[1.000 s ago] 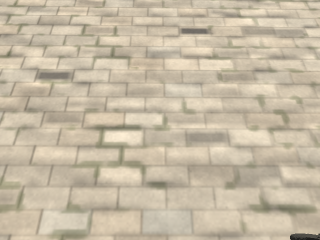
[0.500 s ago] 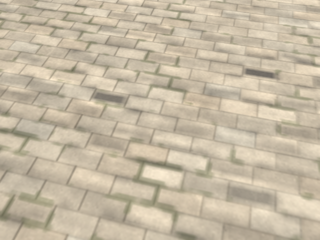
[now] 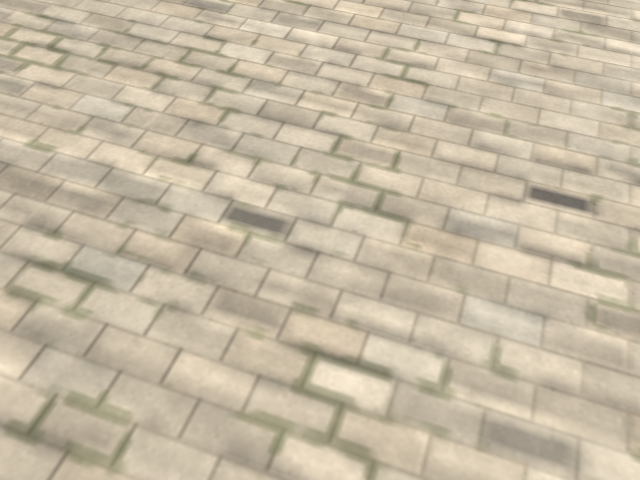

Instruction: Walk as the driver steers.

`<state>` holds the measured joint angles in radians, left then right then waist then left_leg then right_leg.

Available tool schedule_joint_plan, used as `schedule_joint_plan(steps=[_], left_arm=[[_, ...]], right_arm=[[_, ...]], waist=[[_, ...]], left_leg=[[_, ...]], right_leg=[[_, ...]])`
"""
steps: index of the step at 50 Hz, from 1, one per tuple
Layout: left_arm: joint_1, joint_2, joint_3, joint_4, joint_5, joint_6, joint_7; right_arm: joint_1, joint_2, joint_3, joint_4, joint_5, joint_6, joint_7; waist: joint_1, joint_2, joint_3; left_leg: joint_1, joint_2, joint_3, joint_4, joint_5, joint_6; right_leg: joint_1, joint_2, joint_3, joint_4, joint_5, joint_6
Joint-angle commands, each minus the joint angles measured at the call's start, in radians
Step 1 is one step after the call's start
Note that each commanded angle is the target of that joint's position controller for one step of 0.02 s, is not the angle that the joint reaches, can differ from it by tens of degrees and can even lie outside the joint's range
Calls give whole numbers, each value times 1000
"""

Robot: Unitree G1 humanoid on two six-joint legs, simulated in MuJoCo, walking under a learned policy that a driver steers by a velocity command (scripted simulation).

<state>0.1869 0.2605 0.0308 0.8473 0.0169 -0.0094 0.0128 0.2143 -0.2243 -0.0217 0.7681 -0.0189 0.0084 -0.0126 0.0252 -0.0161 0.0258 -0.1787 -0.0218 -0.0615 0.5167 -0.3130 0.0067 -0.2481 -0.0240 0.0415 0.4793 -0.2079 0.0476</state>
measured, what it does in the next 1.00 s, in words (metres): walks ahead: left foot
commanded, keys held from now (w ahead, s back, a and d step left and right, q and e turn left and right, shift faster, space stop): no key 0.06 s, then w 0.94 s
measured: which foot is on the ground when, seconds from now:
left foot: down 0.00-0.30, up 0.32-0.76, down 0.78-1.00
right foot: down 0.00-0.78, up 0.80-1.00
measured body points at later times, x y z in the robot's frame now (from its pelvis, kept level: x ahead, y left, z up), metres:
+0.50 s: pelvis +0.11 -0.04 +0.01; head +0.13 -0.06 +0.46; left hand +0.11 +0.23 -0.12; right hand +0.24 -0.32 -0.11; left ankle +0.13 +0.12 -0.66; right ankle +0.05 -0.13 -0.74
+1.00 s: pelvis +0.39 +0.01 +0.01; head +0.41 +0.02 +0.46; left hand +0.49 +0.29 -0.12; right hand +0.46 -0.26 -0.12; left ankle +0.42 +0.09 -0.74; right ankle +0.40 -0.15 -0.66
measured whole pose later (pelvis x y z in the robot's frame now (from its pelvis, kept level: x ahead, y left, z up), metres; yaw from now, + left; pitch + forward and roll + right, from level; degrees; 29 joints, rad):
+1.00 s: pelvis +0.39 +0.01 +0.01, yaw -1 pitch +0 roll +2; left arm 0.23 0.30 0.05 0.88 -0.02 -0.08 0.00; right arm 0.27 -0.26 -0.05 0.86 0.00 -0.10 0.04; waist -0.02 -0.04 0.04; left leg -0.19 -0.09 0.06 0.32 -0.13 0.08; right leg -0.54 -0.11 0.05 1.10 -0.27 -0.03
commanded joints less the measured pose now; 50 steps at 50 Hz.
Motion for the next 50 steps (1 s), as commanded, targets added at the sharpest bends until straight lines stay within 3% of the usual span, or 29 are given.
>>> schedule_joint_plan(steps=[1, 3, 5, 8, 11, 12, 14, 15, 16, 17, 18, 19, 22, 25, 29, 32, 35, 37, 38, 39, 40, 41, 42, 43, 44, 45, 46, 48, 50], left_arm=[[-18, 104, 27, -29, -3, -12, 7], [-15, 105, 28, -9, -5, -11, 10], [-7, 94, 27, 14, -10, -7, 13], [-77, 98, 30, -17, -30, -30, 10], [-80, 102, 32, -27, -49, -77, -15], [-57, 99, 31, -17, -52, -89, -25], [90, 105, 42, 60, -44, -98, -34], [184, 132, 55, 98, -36, -95, -33], [290, 221, 77, 114, -34, -96, -28], [343, 267, 82, 118, -27, -103, -40], [259, 200, 59, 98, -26, -109, -39], [203, 158, 48, 75, -26, -111, -36], [167, 109, 24, 63, -19, -99, -35], [211, 129, 23, 78, -20, -86, -26], [223, 157, 25, 82, -19, -75, -6], [269, 162, 27, 102, -28, -73, -2], [268, 169, 36, 111, -37, -66, 0], [247, 192, 46, 104, -32, -57, 2], [234, 197, 49, 100, -26, -48, 3], [227, 183, 42, 91, -19, -40, 5], [254, 133, 23, 65, 4, -41, 7], [400, -12, -14, 71, -16, -63, -8], [293, 123, 15, 66, -46, -88, -16], [182, 169, 31, 26, -69, -103, -19], [134, 156, 28, 16, -62, -110, -13], [121, 146, 34, 15, -46, -107, -8], [150, 130, 35, 20, -39, -97, -9], [170, 94, 30, 22, -35, -75, -7], [110, 90, 29, -5, -27, -61, -3]], right_arm=[[-2, -133, -32, -40, 4, -18, -7], [3, -129, -31, -29, 5, -19, -7], [34, -140, -36, -6, 11, -15, -10], [80, -218, -61, 3, 27, -13, -15], [84, -198, -61, 14, 35, -39, -17], [63, -193, -61, 11, 43, -43, -15], [-5, -187, -59, -4, 49, -40, -9], [-22, -155, -51, -11, 39, -43, -8], [-49, -85, -31, -45, 29, -52, -9], [-42, -114, -40, -74, 39, -70, -16], [-6, -161, -54, -56, 57, -83, -12], [4, -165, -54, -40, 62, -93, -1], [-38, -152, -62, -34, 41, -101, 14], [-80, -108, -52, -49, 32, -92, 28], [-223, -73, -32, -100, 38, -96, 35], [-301, -80, -28, -126, 45, -101, 46], [-322, -108, -33, -143, 46, -109, 59], [-247, -149, -50, -125, 43, -109, 58], [-133, -181, -68, -94, 43, -106, 52], [37, -218, -89, -43, 43, -101, 41], [210, -287, -104, -7, 30, -93, 28], [222, -311, -101, 15, 23, -96, 43], [176, -204, -76, 11, 33, -100, 44], [87, -176, -65, 2, 34, -103, 41], [18, -168, -61, -5, 28, -108, 43], [-20, -149, -57, -7, 18, -114, 47], [-37, -133, -51, -3, 7, -119, 47], [-33, -129, -50, 15, 17, -128, 50], [-12, -154, -54, 36, 20, -133, 43]], waist=[[-9, 65, 1], [-10, 49, -4], [-22, 67, -17], [-72, 182, 94], [-60, 201, 131], [-40, 180, 117], [40, 136, 41], [75, 89, 0], [105, -153, -32], [110, -287, -52], [61, -158, 8], [41, -114, 51], [25, -76, 59], [31, -68, 42], [57, -63, 81], [71, -64, 115], [38, -67, 110], [-19, -90, 32], [-84, -100, -48], [-163, -88, -154], [-197, 62, -305], [-96, 332, -440], [-135, 206, -317], [-116, 152, -155], [-83, 49, -87], [-52, 35, -46], [-18, 65, -51], [4, 75, -40], [2, 68, 4]], left_leg=[[-84, 85, -92, -146, 102, 36], [-74, 80, -86, -140, 132, 37], [-62, 75, -98, -177, -91, 57], [-55, 229, -341, -317, -460, 177], [25, 308, -414, -330, -318, 229], [30, 292, -369, -310, -253, 214], [-100, 197, -220, -229, -90, 156], [-181, 140, -141, -109, -10, 118], [-345, 5, 20, 212, -24, 36], [-506, -56, 0, 461, -258, 7], [-584, 13, -65, 589, -236, 22], [-610, 55, -61, 612, -134, 41], [-593, 126, -6, 538, 65, 47], [-578, 121, 49, 442, 149, 5], [-488, 92, 89, 168, 318, -23], [-435, 68, 95, 56, 389, -12], [-426, 64, 72, -2, 353, 32], [-306, 23, 94, 0, 285, 67], [-158, -8, 118, -1, 265, 94], [85, 0, 112, 1, 276, 126], [404, 211, -144, 35, 226, 187], [638, 414, -661, -144, -74, 348], [539, 374, -677, -241, -199, 297], [384, 345, -516, -266, -141, 256], [236, 311, -404, -293, 1, 239], [133, 273, -313, -315, 118, 232], [73, 248, -255, -341, 170, 227], [7, 231, -190, -386, 214, 243], [-35, 227, -141, -422, 234, 252]], right_leg=[[60, -18, 14, -38, 94, -5], [67, -20, 15, -39, 112, -2], [47, 21, -35, 7, -36, -3], [-181, 47, -82, 200, -215, -31], [-293, -25, -22, 247, -274, -99], [-243, -27, -30, 168, -254, -116], [93, 31, -87, -13, -14, -113], [243, 7, -29, -27, 8, -114], [374, -180, 293, -178, -143, -195], [442, -345, 645, -295, -217, -318], [407, -359, 610, -290, -262, -326], [377, -309, 496, -289, -242, -290], [331, -221, 272, -320, 22, -224], [314, -186, 151, -330, 275, -233], [215, -150, 57, -376, 284, -223], [213, -176, 46, -396, 254, -231], [312, -223, 39, -344, 365, -214], [369, -232, 25, -226, 663, -193], [366, -212, 3, -85, 830, -178], [270, -167, -23, 123, 835, -149], [24, -96, -50, 453, 451, -126], [-309, 98, 30, 761, -348, -82], [-415, 43, 115, 852, -354, -101], [-462, -7, 80, 842, -256, -115], [-420, -58, 59, 795, -160, -113], [-382, -89, 51, 743, -104, -104], [-322, -115, 60, 718, -69, -100], [-295, -131, 46, 664, -57, -81], [-347, -145, 34, 583, -6, -56]])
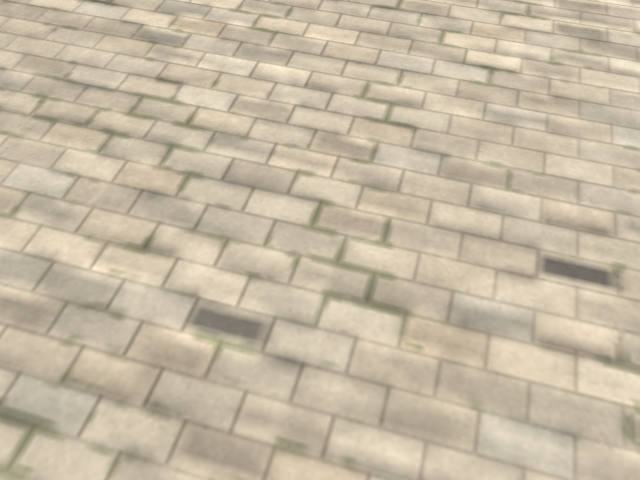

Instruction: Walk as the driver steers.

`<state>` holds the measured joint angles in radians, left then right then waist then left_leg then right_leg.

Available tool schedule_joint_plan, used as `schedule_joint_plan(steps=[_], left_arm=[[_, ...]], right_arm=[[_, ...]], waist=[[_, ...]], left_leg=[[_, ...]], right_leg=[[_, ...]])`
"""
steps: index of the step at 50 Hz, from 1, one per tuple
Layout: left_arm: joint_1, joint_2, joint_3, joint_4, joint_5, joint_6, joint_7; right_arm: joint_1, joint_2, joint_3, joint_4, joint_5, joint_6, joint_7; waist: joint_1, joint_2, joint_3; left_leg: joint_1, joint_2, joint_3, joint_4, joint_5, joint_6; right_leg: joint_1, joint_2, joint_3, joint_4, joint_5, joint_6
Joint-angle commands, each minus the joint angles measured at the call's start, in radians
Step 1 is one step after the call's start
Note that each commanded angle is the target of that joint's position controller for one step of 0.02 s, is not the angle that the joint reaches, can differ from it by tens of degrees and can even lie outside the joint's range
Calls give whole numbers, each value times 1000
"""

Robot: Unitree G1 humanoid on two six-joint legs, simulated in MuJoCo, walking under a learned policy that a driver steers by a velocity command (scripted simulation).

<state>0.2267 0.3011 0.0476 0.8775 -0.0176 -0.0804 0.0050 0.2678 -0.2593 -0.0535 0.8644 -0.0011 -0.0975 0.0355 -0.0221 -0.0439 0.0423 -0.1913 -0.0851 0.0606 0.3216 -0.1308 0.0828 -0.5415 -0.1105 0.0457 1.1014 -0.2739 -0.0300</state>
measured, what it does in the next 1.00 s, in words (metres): walks ahead: right foot, then left foot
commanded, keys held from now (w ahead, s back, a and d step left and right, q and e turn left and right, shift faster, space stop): w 0.30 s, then no key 0.36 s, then e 0.34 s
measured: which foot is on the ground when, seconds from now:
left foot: down 0.00-0.34, up 0.36-0.72, down 0.74-1.00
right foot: up 0.00-0.30, down 0.32-0.80, up 0.82-1.00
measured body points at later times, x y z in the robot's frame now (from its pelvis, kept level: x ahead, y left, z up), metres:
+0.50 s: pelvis +0.27 -0.07 +0.00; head +0.31 -0.09 +0.44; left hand +0.40 +0.19 -0.11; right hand +0.34 -0.35 -0.14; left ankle +0.21 +0.08 -0.66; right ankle +0.33 -0.15 -0.74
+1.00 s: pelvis +0.35 -0.07 -0.01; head +0.38 -0.08 +0.44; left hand +0.50 +0.20 -0.12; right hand +0.44 -0.37 -0.13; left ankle +0.40 +0.08 -0.74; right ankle +0.34 -0.17 -0.71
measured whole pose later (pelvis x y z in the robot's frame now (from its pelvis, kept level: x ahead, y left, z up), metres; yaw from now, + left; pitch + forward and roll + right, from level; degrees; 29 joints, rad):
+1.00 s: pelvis +0.35 -0.07 -0.01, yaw -8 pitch +1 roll +1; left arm 0.15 0.31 0.07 0.86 -0.02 0.05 0.00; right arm 0.09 -0.29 -0.08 0.90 0.00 0.01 -0.07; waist 0.00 0.00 0.05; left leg -0.29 0.09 0.09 0.48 -0.21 -0.04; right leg -0.41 -0.01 -0.04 0.82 -0.45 0.02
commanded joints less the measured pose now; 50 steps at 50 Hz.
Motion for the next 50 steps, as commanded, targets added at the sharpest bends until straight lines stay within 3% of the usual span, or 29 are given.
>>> schedule_joint_plan(steps=[1, 6, 11, 14, 15, 16, 17, 18, 19, 20, 21, 22, 24, 26, 29, 33, 36, 37, 38, 39, 40, 41, 43, 44, 46, 48, 50], left_arm=[[25, 52, 12, -54, 13, 12, 6], [-159, 24, -1, -109, 15, -8, -9], [-288, 36, -6, -168, 1, -18, -36], [-243, 73, 6, -172, 1, -24, -49], [-155, 98, 20, -150, 1, -25, -47], [-1, 147, 45, -104, 10, -25, -39], [165, 226, 63, -75, 32, -23, -30], [173, 266, 69, -56, 38, -16, -37], [161, 157, 42, -73, 24, -14, -41], [77, 121, 28, -86, 23, -15, -38], [4, 103, 21, -94, 24, -16, -38], [-42, 80, 16, -95, 23, -16, -38], [-73, 48, 6, -80, 41, -21, -39], [-94, 54, 4, -60, 44, -26, -36], [-108, 93, 11, -36, 39, -11, -21], [-80, 100, 9, 8, 36, 15, -13], [-94, 102, 6, 17, 11, 34, -11], [-68, 101, 7, 21, 6, 40, -9], [-49, 96, 7, 13, 15, 41, -6], [19, 80, 11, 11, 20, 40, -5], [-11, 53, 4, -7, 17, 47, 3], [-57, 54, 6, -31, 12, 56, 9], [-78, 81, 24, -52, 5, 82, 14], [-76, 100, 37, -59, 1, 95, 13], [-45, 78, 42, -66, -9, 116, 12], [-46, 54, 38, -69, -5, 123, 5], [-29, 63, 45, -73, -3, 129, -13]], right_arm=[[-48, -132, -25, -50, 1, -25, -11], [38, -166, -27, -9, 12, -10, -32], [131, -177, -30, 46, 21, 17, -37], [116, -198, -38, 52, 21, 36, -43], [94, -203, -38, 48, 20, 42, -44], [89, -181, -28, 42, 12, 49, -47], [108, -136, -7, 11, -14, 48, -52], [263, -8, 27, 30, -6, 30, -41], [218, -135, 0, 54, 13, 14, -40], [129, -171, -12, 30, 36, 7, -40], [80, -157, -10, 24, 30, 9, -47], [49, -149, -15, 20, 17, 18, -53], [81, -105, -11, 31, 11, 47, -57], [87, -70, -4, 31, 5, 66, -63], [20, -67, 3, 16, -4, 78, -68], [-61, -96, -7, 7, 1, 94, -68], [-93, -108, -17, 3, -11, 91, -75], [-96, -137, -25, 1, -18, 87, -81], [-82, -184, -37, -3, -19, 84, -89], [-90, -241, -53, 0, -9, 90, -96], [-73, -217, -57, 10, 3, 98, -96], [-59, -187, -54, 15, 2, 100, -96], [-77, -183, -54, -3, -10, 92, -104], [-82, -189, -56, -9, -14, 83, -110], [-194, -187, -57, -27, 5, 76, -115], [-241, -198, -63, -29, 8, 89, -113], [-235, -205, -67, -17, 10, 103, -109]], waist=[[39, 88, 6], [-26, 76, 29], [-60, 83, 44], [-11, 114, 2], [43, 124, -51], [114, 108, -152], [153, -17, -320], [68, -287, -437], [113, -137, -415], [98, -89, -273], [65, -1, -203], [41, 20, -145], [-8, -20, -144], [-32, -36, -141], [-22, -53, -156], [10, -41, -133], [-7, -28, -80], [-5, -6, -65], [9, 40, -78], [61, 167, -99], [33, 232, -116], [10, 244, -115], [-17, 284, -127], [-22, 261, -131], [38, 210, -112], [38, 216, -118], [41, 224, -139]], left_leg=[[-19, 289, -248, -239, 60, 179], [11, 238, -134, -238, 117, 129], [196, 309, -146, -164, 156, 117], [285, 342, -155, -64, 342, 87], [282, 320, -132, 40, 508, 71], [221, 258, -92, 240, 588, 35], [20, 181, -47, 560, 301, -9], [-346, -11, -83, 879, -448, -76], [-404, 26, -226, 983, -503, -71], [-449, 66, -207, 990, -444, -66], [-426, 120, -165, 940, -374, -78], [-399, 149, -144, 875, -327, -89], [-261, 175, -140, 787, -255, -103], [-208, 176, -127, 659, -207, -122], [-147, 170, -106, 459, -88, -130], [-106, 164, -107, 336, -25, -119], [-36, 139, -87, 157, 24, -93], [4, 156, -106, 99, 126, -79], [56, 212, -149, 118, 272, -56], [136, 275, -180, 150, 351, -1], [135, 311, -226, 107, 258, 48], [140, 360, -284, 67, 216, 81], [136, 475, -367, 37, 358, 160], [125, 514, -374, 24, 420, 192], [63, 461, -259, 18, 342, 126], [-3, 404, -146, 22, 339, 81], [-11, 387, -87, 55, 306, 67]], right_leg=[[-93, -63, 27, -96, 110, 35], [-67, -13, -28, -435, 389, 48], [-101, 19, -24, -571, 349, 20], [-20, 50, -40, -606, 222, -22], [108, 83, -71, -626, 206, -45], [332, 89, -75, -635, 263, -78], [642, -104, 131, -579, 467, -140], [929, -310, 560, -674, 497, -312], [886, -280, 549, -706, 539, -286], [756, -251, 370, -704, 666, -252], [629, -205, 258, -719, 771, -228], [524, -173, 192, -751, 798, -213], [394, -130, 113, -802, 841, -202], [337, -110, 49, -822, 892, -213], [318, -83, -10, -829, 854, -198], [320, -96, 16, -846, 581, -188], [292, -65, 75, -801, 339, -155], [277, -36, 91, -771, 268, -121], [245, 0, 89, -712, 202, -91], [154, 83, 29, -656, 55, -56], [122, 141, -43, -574, -38, -23], [81, 155, -66, -485, -73, -3], [17, 149, -62, -220, -282, 22], [-15, 123, -26, -62, -368, 38], [14, 54, 6, -123, -306, 47], [133, 69, -58, -254, -188, 55], [224, 94, -107, -372, -78, 44]])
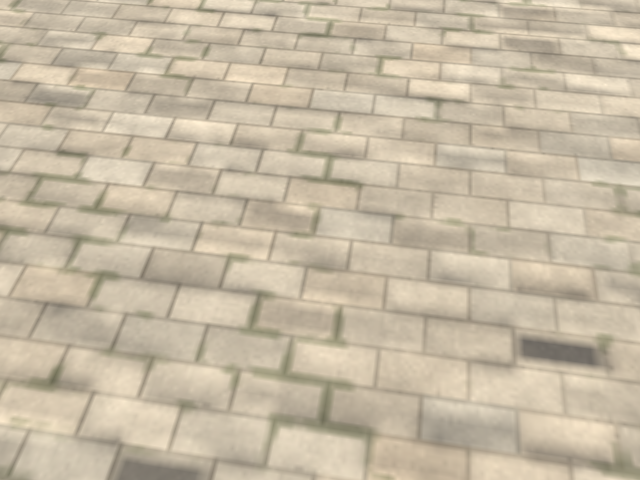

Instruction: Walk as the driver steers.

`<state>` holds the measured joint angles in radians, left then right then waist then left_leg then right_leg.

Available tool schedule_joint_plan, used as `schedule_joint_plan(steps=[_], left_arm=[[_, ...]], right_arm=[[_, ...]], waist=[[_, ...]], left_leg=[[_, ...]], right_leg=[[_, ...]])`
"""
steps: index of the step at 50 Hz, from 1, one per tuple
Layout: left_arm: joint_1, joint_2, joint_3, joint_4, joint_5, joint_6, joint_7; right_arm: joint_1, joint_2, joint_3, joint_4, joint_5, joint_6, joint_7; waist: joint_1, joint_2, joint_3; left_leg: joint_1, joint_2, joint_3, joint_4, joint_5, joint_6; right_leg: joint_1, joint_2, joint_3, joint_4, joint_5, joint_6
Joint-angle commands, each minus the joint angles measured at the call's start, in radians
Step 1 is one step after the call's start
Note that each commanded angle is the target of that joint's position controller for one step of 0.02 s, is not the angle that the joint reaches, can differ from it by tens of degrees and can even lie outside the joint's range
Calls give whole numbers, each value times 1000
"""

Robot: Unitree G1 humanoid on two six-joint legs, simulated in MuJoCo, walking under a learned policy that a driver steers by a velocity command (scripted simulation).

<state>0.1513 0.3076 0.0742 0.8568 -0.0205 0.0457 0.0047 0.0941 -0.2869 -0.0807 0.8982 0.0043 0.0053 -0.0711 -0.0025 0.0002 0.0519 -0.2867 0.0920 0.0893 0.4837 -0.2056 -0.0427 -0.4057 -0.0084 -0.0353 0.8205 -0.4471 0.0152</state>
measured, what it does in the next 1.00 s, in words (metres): walks ahead, turning right: right foot, then left foot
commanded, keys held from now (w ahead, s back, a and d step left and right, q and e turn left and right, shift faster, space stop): e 0.12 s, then w+e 0.46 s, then w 0.42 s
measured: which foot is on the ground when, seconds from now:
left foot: down 0.00-0.06, up 0.08-0.56, down 0.58-1.00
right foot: up 0.00-0.04, down 0.06-0.56, up 0.58-1.00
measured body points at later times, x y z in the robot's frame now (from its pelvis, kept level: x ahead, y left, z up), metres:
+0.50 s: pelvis +0.07 -0.03 +0.01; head +0.09 -0.05 +0.46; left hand +0.20 +0.24 -0.10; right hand +0.19 -0.34 -0.09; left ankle +0.19 +0.10 -0.71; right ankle +0.01 -0.11 -0.74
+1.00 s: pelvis +0.28 -0.11 -0.01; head +0.31 -0.13 +0.44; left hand +0.60 -0.02 -0.08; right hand +0.11 -0.34 -0.14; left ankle +0.20 +0.09 -0.73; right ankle +0.35 -0.28 -0.73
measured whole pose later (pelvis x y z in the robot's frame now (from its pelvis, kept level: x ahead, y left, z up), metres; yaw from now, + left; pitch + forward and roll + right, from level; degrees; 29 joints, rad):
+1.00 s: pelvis +0.28 -0.11 -0.01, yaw -25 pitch +3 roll +1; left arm 0.03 0.27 0.04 0.65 -0.02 -0.07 -0.03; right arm 0.42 -0.29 -0.06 0.98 0.03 -0.07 0.00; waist -0.11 -0.02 0.03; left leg 0.08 0.03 0.03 0.27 -0.39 -0.04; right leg -0.52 -0.03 -0.01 0.52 -0.08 -0.05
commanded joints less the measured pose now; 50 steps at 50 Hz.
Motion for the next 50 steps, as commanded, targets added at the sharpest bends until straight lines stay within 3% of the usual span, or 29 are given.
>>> schedule_joint_plan(steps=[1, 2, 3, 4, 5, 6, 8, 9, 10, 13, 16, 22, 25, 27, 28, 29, 30, 31, 32, 33, 35, 37, 41, 45, 48, 49, 50], left_arm=[[75, 60, 25, -46, 1, 6, -22], [101, 65, 33, -38, 4, 10, -27], [102, 86, 44, -44, 12, 10, -25], [106, 211, 72, -76, 18, 9, -2], [133, 265, 67, -101, 63, -15, -13], [106, 236, 63, -105, 66, -41, -17], [48, 172, 52, -109, 10, -65, 0], [41, 148, 43, -112, -1, -68, 8], [55, 133, 36, -110, 1, -70, 15], [112, 133, 37, -98, 9, -84, 32], [131, 150, 44, -93, 4, -92, 35], [146, 164, 53, -95, -3, -87, 24], [135, 152, 50, -105, -2, -81, 19], [114, 119, 38, -118, -3, -76, 18], [103, 78, 25, -128, 1, -78, 17], [111, 2, 3, -139, 10, -81, 14], [131, -11, -3, -195, -12, -96, 15], [152, 81, 12, -182, -25, -104, 16], [133, 124, 23, -164, -18, -105, 15], [133, 113, 25, -149, -8, -104, 13], [90, 85, 21, -165, 1, -111, 4], [55, 52, 10, -185, 7, -117, -4], [-55, 5, -16, -233, 13, -124, -15], [-150, 11, -22, -270, 0, -125, -32], [-141, 51, -9, -282, -3, -124, -39], [-73, 76, 5, -266, 1, -123, -38], [66, 115, 29, -220, 4, -120, -32]], right_arm=[[-67, -176, -40, -48, 13, 4, 0], [-54, -161, -37, -39, 20, 7, 3], [2, -126, -31, -13, 18, 11, 12], [21, -63, -12, -31, -25, 16, 21], [-100, -76, -15, -92, -27, 9, 15], [-118, -111, -25, -98, -11, 8, 10], [-68, -144, -42, -62, -1, -4, 8], [-73, -151, -46, -60, -3, -11, 9], [-85, -143, -46, -63, -2, -23, 17], [-117, -115, -43, -68, 0, -64, 38], [-141, -88, -33, -73, 0, -88, 53], [-180, -95, -19, -102, 16, -116, 74], [-143, -116, -21, -102, 25, -134, 78], [-51, -128, -28, -78, 23, -144, 75], [39, -153, -38, -56, 18, -145, 69], [176, -201, -49, -34, 4, -143, 61], [263, -291, -65, -10, -18, -133, 67], [210, -237, -55, -17, -5, -134, 76], [169, -156, -35, -37, 4, -133, 79], [139, -121, -22, -46, 1, -130, 81], [116, -97, -8, -45, -8, -123, 79], [136, -112, -9, -33, -8, -124, 76], [173, -150, -13, -14, 10, -117, 71], [252, -176, -12, 11, 24, -105, 74], [266, -192, -15, 23, 30, -88, 73], [256, -200, -15, 22, 32, -82, 71], [261, -187, -9, 21, 28, -78, 70]], waist=[[39, 165, -154], [47, 135, -154], [37, 28, -120], [9, -291, -87], [63, -303, -132], [54, -184, -122], [14, -100, -109], [18, -115, -89], [20, -130, -79], [39, -113, -75], [50, -118, -64], [71, -129, -33], [49, -138, -44], [-8, -129, -60], [-52, -107, -90], [-93, 39, -175], [-69, 255, -182], [-53, 213, -95], [-56, 167, -24], [-42, 136, -9], [-29, 126, 15], [-33, 121, 6], [-58, 99, 7], [-84, 101, 18], [-40, 112, 11], [10, 110, -33], [81, 90, -120]], left_leg=[[71, 202, -88, -71, 326, 174], [40, 184, -59, -14, 223, 139], [-41, 133, 4, 115, 42, 74], [-294, 6, 89, 417, -356, -33], [-361, -90, -91, 620, -505, -32], [-386, -70, -152, 699, -448, -15], [-418, -21, -174, 637, -244, 17], [-425, -15, -178, 593, -178, 19], [-416, -24, -177, 562, -122, 20], [-409, -47, -179, 382, -15, 15], [-351, -69, -175, 214, 30, -2], [-225, -95, -171, 49, 25, -9], [-95, -106, -165, -18, 28, 11], [74, -102, -147, -95, 66, 33], [221, -47, -180, -109, 49, 56], [421, 121, -355, -135, -78, 114], [523, 311, -760, -257, -381, 258], [456, 334, -823, -288, -543, 292], [397, 273, -699, -291, -487, 259], [353, 216, -590, -296, -387, 229], [265, 166, -450, -324, -192, 209], [232, 138, -357, -350, -44, 222], [187, 106, -218, -362, 157, 225], [199, 135, -186, -346, 204, 214], [277, 178, -181, -282, 363, 191], [281, 164, -149, -190, 532, 174], [245, 121, -106, -19, 659, 151]], right_leg=[[147, 9, -54, -183, 182, -16], [211, 33, -65, -266, 242, -41], [270, 18, 9, -371, 334, -81], [361, -236, 388, -480, 630, -191], [283, -374, 606, -530, 669, -367], [281, -342, 557, -539, 576, -363], [306, -237, 465, -567, 102, -246], [303, -222, 472, -597, -32, -229], [306, -208, 479, -626, -80, -224], [381, -193, 456, -648, 18, -223], [370, -174, 432, -645, 71, -231], [270, -160, 484, -621, 28, -243], [225, -144, 522, -582, 30, -229], [155, -94, 515, -503, 27, -196], [64, -55, 478, -405, 8, -164], [-73, 36, 347, -118, -93, -108], [-335, 121, 221, 115, -206, -80], [-437, 26, 219, 258, -151, -68], [-454, -3, 216, 303, -57, -64], [-432, -20, 197, 310, 17, -58], [-387, -58, 184, 255, 118, -50], [-357, -66, 137, 194, 199, -32], [-266, -77, 60, -58, 362, -5], [-158, -47, 25, -216, 422, -18], [-87, -25, 21, -283, 361, -65], [28, 0, 0, -313, 358, -88], [228, 28, -22, -334, 365, -118]])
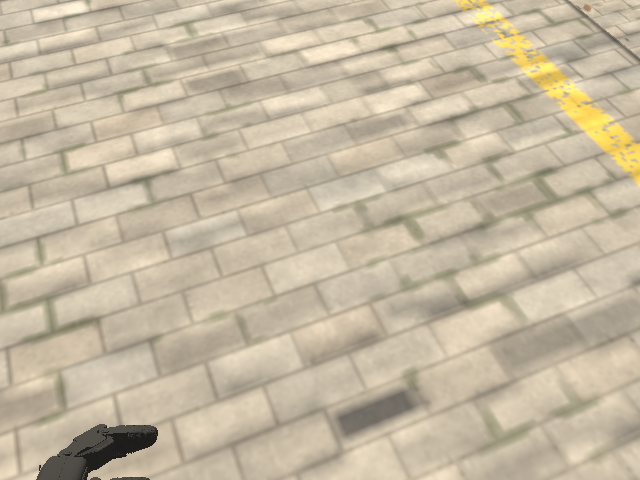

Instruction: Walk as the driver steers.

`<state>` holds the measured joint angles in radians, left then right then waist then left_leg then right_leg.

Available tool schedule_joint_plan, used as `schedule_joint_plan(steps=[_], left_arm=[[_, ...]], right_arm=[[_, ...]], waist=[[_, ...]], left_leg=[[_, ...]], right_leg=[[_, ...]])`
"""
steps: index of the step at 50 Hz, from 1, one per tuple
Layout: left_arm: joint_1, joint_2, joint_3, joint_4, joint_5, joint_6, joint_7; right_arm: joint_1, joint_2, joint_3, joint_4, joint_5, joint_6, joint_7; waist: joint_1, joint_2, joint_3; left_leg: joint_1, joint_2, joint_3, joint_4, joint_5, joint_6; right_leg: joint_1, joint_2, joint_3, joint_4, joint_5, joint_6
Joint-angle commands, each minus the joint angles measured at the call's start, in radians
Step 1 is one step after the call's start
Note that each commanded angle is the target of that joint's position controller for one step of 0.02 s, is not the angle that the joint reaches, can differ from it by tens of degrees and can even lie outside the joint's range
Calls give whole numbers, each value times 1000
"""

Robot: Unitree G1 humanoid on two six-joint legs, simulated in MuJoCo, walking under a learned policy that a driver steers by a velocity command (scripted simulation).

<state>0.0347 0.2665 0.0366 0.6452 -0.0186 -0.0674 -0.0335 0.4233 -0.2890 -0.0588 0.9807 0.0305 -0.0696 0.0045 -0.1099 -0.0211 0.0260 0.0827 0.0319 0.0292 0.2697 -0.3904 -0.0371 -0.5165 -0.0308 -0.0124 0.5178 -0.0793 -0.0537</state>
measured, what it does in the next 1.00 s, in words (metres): walks ahead, turning left: right foot, then left foot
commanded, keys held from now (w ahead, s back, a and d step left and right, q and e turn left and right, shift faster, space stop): w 0.08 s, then w+q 0.38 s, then q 0.50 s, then no key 0.04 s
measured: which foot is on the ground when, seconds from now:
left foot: down 0.00-0.04, up 0.06-0.54, down 0.56-1.00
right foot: up 0.00-0.00, down 0.02-0.56, up 0.58-1.00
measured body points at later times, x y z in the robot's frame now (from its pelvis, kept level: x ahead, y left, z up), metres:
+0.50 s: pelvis +0.27 +0.00 +0.00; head +0.31 +0.01 +0.45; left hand +0.25 +0.28 -0.13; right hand +0.51 -0.21 -0.10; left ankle +0.43 +0.14 -0.70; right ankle +0.13 -0.12 -0.73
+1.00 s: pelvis +0.46 +0.04 +0.01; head +0.49 +0.06 +0.45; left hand +0.49 +0.36 -0.09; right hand +0.72 -0.16 -0.08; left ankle +0.43 +0.12 -0.73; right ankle +0.58 -0.07 -0.71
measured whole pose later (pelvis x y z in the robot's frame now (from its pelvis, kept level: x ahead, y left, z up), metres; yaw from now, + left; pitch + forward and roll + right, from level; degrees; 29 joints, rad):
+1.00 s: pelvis +0.46 +0.04 +0.01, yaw +28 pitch +3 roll +0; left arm 0.12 0.30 0.05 0.70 0.00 -0.03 0.02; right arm 0.18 -0.32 -0.08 0.67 0.01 0.04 -0.03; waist -0.03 -0.01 0.02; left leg -0.33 -0.14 -0.19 0.54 -0.24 0.06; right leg -0.45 0.02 0.12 0.63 -0.24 0.08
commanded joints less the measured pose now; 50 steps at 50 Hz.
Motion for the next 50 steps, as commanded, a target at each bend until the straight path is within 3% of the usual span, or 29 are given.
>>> schedule_joint_plan(steps=[1, 2, 3, 4, 5, 6, 7, 9, 11, 15, 18, 22, 23, 25, 26, 27, 28, 29, 30, 31, 32, 33, 34, 36, 39, 43, 45, 48, 50], left_arm=[[354, 209, 89, 30, 6, 0, 17], [439, 317, 109, 48, 19, 7, 22], [452, 237, 84, 49, 14, 7, 17], [367, 192, 65, 45, 13, 2, 12], [294, 163, 56, 34, 14, -1, 12], [237, 136, 48, 32, 19, -5, 9], [198, 111, 42, 31, 26, -13, 7], [173, 105, 46, 48, 26, -32, 6], [178, 114, 51, 71, 32, -48, 10], [196, 128, 55, 102, 37, -53, 25], [231, 150, 60, 126, 28, -49, 37], [297, 169, 70, 166, 12, -17, 45], [299, 177, 73, 170, 8, -6, 48], [268, 203, 78, 157, 11, 19, 63], [259, 210, 78, 148, 13, 31, 71], [244, 207, 74, 137, 8, 37, 79], [277, 174, 59, 113, 29, 25, 79], [391, 47, 16, 75, 50, -4, 57], [332, 162, 36, 87, 23, -32, 40], [231, 176, 39, 49, -11, -38, 37], [196, 158, 37, 44, -1, -34, 49], [181, 166, 44, 48, 19, -21, 63], [197, 171, 48, 45, 22, -4, 66], [237, 142, 44, 44, 27, 19, 70], [219, 120, 37, 35, 35, 32, 81], [132, 120, 35, 10, 27, 43, 75], [89, 123, 36, -6, 23, 42, 69], [70, 135, 43, -18, 19, 26, 59], [126, 139, 49, -2, 18, 12, 50]], right_arm=[[-71, -152, -14, -81, -16, -5, -7], [31, -28, 25, -115, -30, -23, -2], [8, -89, 12, -95, -16, -45, 4], [-73, -156, -9, -129, 13, -54, 10], [-123, -148, -7, -136, 17, -54, 8], [-142, -134, -9, -135, 4, -48, 5], [-124, -122, -12, -126, -2, -33, 4], [-93, -76, -5, -114, -1, -3, 3], [-128, -68, -7, -131, -2, 14, -2], [-225, -62, -8, -169, -11, 6, 8], [-335, -38, 6, -211, -15, 1, 27], [-432, -39, 13, -280, -12, 0, 54], [-441, -45, 11, -296, -11, -1, 61], [-390, -76, -6, -311, -18, 2, 71], [-287, -110, -26, -294, -19, 3, 70], [-139, -163, -55, -263, -20, 0, 58], [-39, -251, -82, -254, -23, 9, 34], [-108, -325, -85, -301, -35, 12, 24], [-72, -262, -71, -320, -36, 19, 26], [-131, -214, -59, -331, -33, 19, 25], [-183, -181, -54, -329, -16, 18, 24], [-222, -146, -45, -337, -9, 21, 15], [-245, -144, -42, -348, -22, 27, 11], [-266, -163, -51, -359, -36, 32, 9], [-266, -190, -60, -359, -29, 44, -7], [-274, -189, -60, -368, -15, 80, -31], [-270, -187, -59, -372, -18, 92, -35], [-264, -182, -58, -380, -18, 100, -33], [-289, -159, -47, -390, -11, 103, -35]], waist=[[264, 62, -216], [221, -219, -371], [237, -213, -418], [218, -161, -243], [192, -99, -149], [163, -62, -85], [128, -79, -57], [95, -81, -39], [88, -59, -4], [107, -30, 30], [152, -7, 64], [184, 6, 86], [179, -2, 81], [133, -48, 25], [81, -66, -45], [2, -50, -127], [-23, 81, -236], [98, 314, -399], [8, 130, -542], [12, 87, -413], [50, -1, -246], [75, -7, -181], [109, 13, -142], [142, 49, -131], [143, 71, -165], [117, 114, -177], [102, 138, -154], [94, 171, -142], [129, 183, -152]], left_leg=[[-295, 140, -15, 447, 696, 110], [-668, -22, 21, 851, 152, 43], [-761, -32, -124, 986, -178, 55], [-851, 25, -117, 1036, -122, 71], [-837, 70, -94, 1000, -32, 77], [-804, 100, -87, 942, 34, 72], [-743, 128, -98, 902, 85, 69], [-683, 132, -101, 880, 138, 54], [-728, 123, -127, 831, 209, 40], [-762, 87, -137, 594, 440, 34], [-735, 70, -69, 441, 536, 45], [-811, 55, -32, 343, 445, 81], [-812, 44, -13, 332, 393, 94], [-702, -29, 62, 327, 291, 121], [-573, -75, 86, 328, 272, 139], [-352, -109, 73, 254, 373, 170], [-47, 39, -145, 261, 678, 235], [313, 345, -693, 242, 956, 496], [327, 344, -715, 188, 939, 501], [224, 298, -548, 184, 919, 447], [45, 235, -439, 156, 877, 391], [-83, 201, -387, 128, 830, 362], [-204, 175, -361, 94, 819, 355], [-317, 150, -329, 69, 861, 356], [-346, 118, -295, 88, 880, 332], [-358, 76, -329, 103, 602, 271], [-351, 72, -379, 110, 470, 258], [-296, 81, -462, 165, 483, 248], [-266, 66, -476, 230, 507, 213]], right_leg=[[622, -53, 60, 4, -10, -95], [949, -329, 541, -73, -208, -246], [923, -367, 757, -206, -284, -268], [799, -332, 608, -219, -278, -222], [656, -290, 463, -239, -201, -194], [536, -251, 365, -274, -136, -178], [449, -218, 290, -313, -82, -161], [362, -206, 205, -374, -19, -167], [341, -204, 125, -408, 39, -167], [371, -180, -16, -427, 111, -135], [402, -188, -85, -447, 121, -118], [595, -239, -124, -375, 229, -104], [635, -250, -134, -338, 308, -96], [662, -238, -166, -169, 736, -64], [648, -220, -175, -16, 877, -42], [559, -177, -193, 197, 840, -2], [314, -111, -192, 506, 418, 61], [-98, 121, -78, 931, -566, 144], [-124, 81, 144, 999, -576, 122], [-163, 28, 144, 950, -513, 99], [-184, -11, 112, 845, -449, 97], [-153, -39, 104, 769, -407, 101], [-81, -44, 103, 733, -383, 105], [-16, -30, 87, 647, -356, 125], [-4, -6, 81, 494, -265, 154], [26, 22, 99, 338, -139, 166], [33, 37, 113, 263, -142, 161], [65, 60, 126, 144, -192, 143], [161, 51, 108, -39, -95, 112]])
